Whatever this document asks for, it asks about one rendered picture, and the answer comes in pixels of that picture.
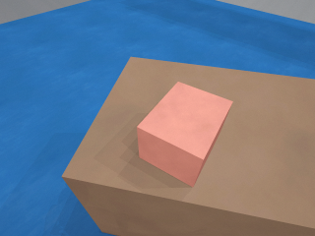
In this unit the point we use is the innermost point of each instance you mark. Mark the pedestal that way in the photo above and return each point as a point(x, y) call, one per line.
point(258, 180)

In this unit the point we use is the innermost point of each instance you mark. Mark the carton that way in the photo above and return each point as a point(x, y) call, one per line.
point(178, 135)

